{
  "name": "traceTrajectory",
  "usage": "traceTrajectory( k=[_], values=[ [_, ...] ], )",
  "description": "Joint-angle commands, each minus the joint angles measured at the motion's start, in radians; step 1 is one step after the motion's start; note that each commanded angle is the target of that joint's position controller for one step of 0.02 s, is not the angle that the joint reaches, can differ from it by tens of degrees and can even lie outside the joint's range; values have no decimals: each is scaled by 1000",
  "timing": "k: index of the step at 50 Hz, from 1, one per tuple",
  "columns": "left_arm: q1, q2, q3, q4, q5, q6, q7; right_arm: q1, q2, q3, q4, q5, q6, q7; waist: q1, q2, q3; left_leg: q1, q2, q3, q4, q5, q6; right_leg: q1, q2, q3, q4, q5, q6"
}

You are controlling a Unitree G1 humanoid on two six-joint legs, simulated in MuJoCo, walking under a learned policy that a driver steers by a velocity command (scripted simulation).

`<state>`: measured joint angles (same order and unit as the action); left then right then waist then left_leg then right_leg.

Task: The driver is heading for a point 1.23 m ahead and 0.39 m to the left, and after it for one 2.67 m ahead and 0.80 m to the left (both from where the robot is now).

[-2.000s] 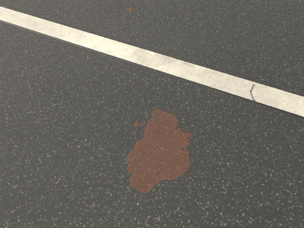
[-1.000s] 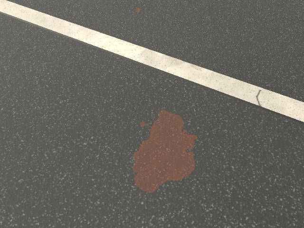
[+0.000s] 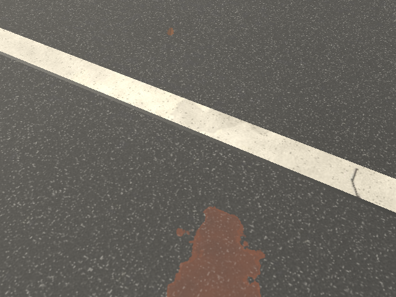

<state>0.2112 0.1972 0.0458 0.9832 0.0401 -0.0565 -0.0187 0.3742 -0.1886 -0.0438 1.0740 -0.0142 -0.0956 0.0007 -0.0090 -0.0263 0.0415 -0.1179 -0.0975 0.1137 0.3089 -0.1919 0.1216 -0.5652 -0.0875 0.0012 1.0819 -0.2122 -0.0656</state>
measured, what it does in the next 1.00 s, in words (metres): walks ahead, turning left: right foot, then left foot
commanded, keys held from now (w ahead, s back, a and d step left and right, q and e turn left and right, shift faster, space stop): w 0.06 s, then no key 0.20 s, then q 0.60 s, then w+q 0.14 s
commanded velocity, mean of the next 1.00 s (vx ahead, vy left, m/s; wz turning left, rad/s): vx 0.16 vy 0.00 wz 0.31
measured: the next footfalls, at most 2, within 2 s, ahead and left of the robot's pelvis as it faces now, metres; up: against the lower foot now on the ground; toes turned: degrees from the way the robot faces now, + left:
right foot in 0.26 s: +0.32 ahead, -0.09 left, +0.00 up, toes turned -3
left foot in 0.78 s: +0.21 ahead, +0.09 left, +0.00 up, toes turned +19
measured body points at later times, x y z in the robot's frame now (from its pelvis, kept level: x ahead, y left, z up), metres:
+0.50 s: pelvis +0.20 -0.03 -0.01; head +0.24 -0.04 +0.44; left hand +0.24 +0.22 -0.15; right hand +0.25 -0.27 -0.17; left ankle +0.16 +0.09 -0.67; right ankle +0.28 -0.09 -0.74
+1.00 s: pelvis +0.20 +0.02 +0.00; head +0.21 +0.05 +0.45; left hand +0.20 +0.30 -0.14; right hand +0.36 -0.22 -0.11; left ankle +0.17 +0.08 -0.74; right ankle +0.27 -0.12 -0.67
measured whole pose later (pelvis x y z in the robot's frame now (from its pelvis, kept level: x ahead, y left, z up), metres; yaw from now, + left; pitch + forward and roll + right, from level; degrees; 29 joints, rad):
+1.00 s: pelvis +0.20 +0.02 +0.00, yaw +23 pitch +2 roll -2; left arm 0.19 0.26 0.08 0.87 0.04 0.03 0.00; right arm 0.31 -0.23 -0.08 0.84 -0.01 0.01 -0.01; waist -0.01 -0.04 0.00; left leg -0.20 -0.06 -0.04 0.37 -0.21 0.09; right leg -0.52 -0.03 -0.01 0.98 -0.29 0.03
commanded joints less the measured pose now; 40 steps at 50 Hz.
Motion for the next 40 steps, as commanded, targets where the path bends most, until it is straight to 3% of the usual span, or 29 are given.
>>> traceTrajectory(
  k=[1, 4, 6, 8, 10, 12, 13, 14, 15, 16, 17, 18, 19, 20, 23, 28, 34, 37, 38, 39, 40],
  values=[
    [-7, 31, 4, -45, -1, 15, -9, 54, -86, -4, -33, 3, -17, -3, 20, 67, 65, -29, 273, -214, -199, 240, 87, -92, -24, -28, -97, 106, 25],
    [-133, 15, -6, -87, -14, 10, -12, 102, -74, 7, -26, 4, -17, -5, -8, 69, 82, 0, 245, -153, -175, 448, 54, -71, 6, -71, -293, 195, 37],
    [-171, -6, -16, -92, -20, 5, -7, 142, -69, 13, -11, 4, -16, -11, -24, 80, 68, 27, 229, -102, -116, 668, 25, 1, 50, -112, -401, 233, 32],
    [-180, -4, -20, -89, -24, 0, 1, 175, -71, 18, 5, -1, -11, -18, -36, 106, 43, 80, 233, -91, -60, 776, 11, 53, 84, -125, -454, 246, 20],
    [-136, 20, -15, -73, -22, -9, 12, 159, -79, 18, 8, -8, -8, -25, -13, 131, 20, 126, 247, -98, 23, 871, 9, 117, 112, -115, -489, 198, -4],
    [25, 59, 1, -16, -16, -26, 25, 119, -93, 14, 4, -6, -7, -32, 58, 135, -37, 161, 248, -115, 194, 915, 0, 261, 142, -97, -589, 195, -37],
    [126, 77, 9, 16, -3, -43, 31, 102, -100, 12, 3, 9, -6, -32, 111, 104, -75, 116, 222, -99, 342, 786, -18, 403, 105, -73, -706, 372, -53],
    [248, 150, 25, 41, 21, -55, 37, 127, -67, 23, -22, 27, -8, -34, 123, 23, -194, -59, 178, -88, 574, 382, -40, 663, -100, 89, -608, 851, -89],
    [252, 185, 32, 38, 5, -46, 30, 331, 45, 41, 7, 80, 12, -36, 45, -180, -396, -267, 27, -69, 912, -487, -71, 915, -393, 372, -542, 1296, -302],
    [203, 144, 29, 7, -39, -29, 21, 290, -54, 13, 32, 48, 35, -47, 55, -2, -403, -280, 55, -172, 957, -439, -68, 806, -349, 352, -590, 1125, -306],
    [92, 109, 18, -16, -44, -22, 25, 174, -59, 5, -5, 16, 41, -43, 35, -13, -244, -324, 77, -168, 952, -375, -75, 647, -304, 273, -671, 919, -273],
    [19, 72, 7, -33, -38, -17, 33, 97, -54, -2, -31, -7, 47, -38, 12, 3, -132, -337, 105, -158, 916, -311, -81, 513, -257, 208, -736, 766, -228],
    [7, 53, 1, -36, -36, -16, 46, 59, -58, -11, -43, -20, 59, -31, -2, -7, -76, -319, 127, -156, 879, -270, -88, 420, -222, 140, -773, 712, -197],
    [9, 51, 0, -33, -37, -12, 56, 79, -41, -14, -44, -26, 76, -23, -23, -26, -66, -270, 129, -141, 866, -242, -98, 348, -195, 83, -793, 671, -176],
    [12, 88, 10, -52, -22, -12, 63, 96, -14, -22, -54, -17, 110, -19, -49, -24, -101, -249, 113, -111, 869, -217, -115, 288, -188, 13, -808, 581, -188],
    [12, 113, 20, -74, -13, 12, 70, -38, -38, -30, -131, -24, 149, -15, -26, -90, -68, -319, 149, -83, 682, -174, -117, 269, -189, -23, -864, 118, -176],
    [24, 166, 40, -91, -9, 43, 67, -117, -57, -31, -212, -13, 156, 1, 11, -77, -92, -258, 137, -30, 504, -237, -93, 315, -254, -37, -831, -17, -167],
    [7, 194, 51, -100, -12, 60, 65, -77, -57, -33, -232, -7, 146, 10, -9, -58, -92, -145, 119, -8, 319, -194, -60, 293, -260, -76, -758, -35, -107],
    [22, 192, 55, -94, -9, 68, 62, -41, -69, -36, -226, -7, 136, 9, -23, -14, -81, -72, 113, -36, 193, -124, -43, 247, -241, -115, -686, -43, -52],
    [63, 156, 53, -88, -6, 81, 53, -28, -120, -47, -231, -13, 122, 4, -20, 145, -47, -47, 214, -224, -23, -128, -14, 175, -158, -198, -498, -146, 26],
    [37, 79, 35, -156, -25, 86, 55, -47, -269, -79, -272, -9, 119, -6, -9, 382, 13, -39, 488, -650, -115, 17, 103, -90, 45, -234, -301, -416, 112]
  ],
)
Keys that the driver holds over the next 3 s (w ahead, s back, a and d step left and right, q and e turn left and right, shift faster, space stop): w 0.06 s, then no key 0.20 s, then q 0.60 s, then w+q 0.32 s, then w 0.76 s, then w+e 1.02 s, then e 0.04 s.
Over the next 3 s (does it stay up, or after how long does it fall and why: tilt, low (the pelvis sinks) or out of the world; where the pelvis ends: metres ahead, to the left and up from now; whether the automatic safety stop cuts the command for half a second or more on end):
stays up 1.08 0.47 -0.01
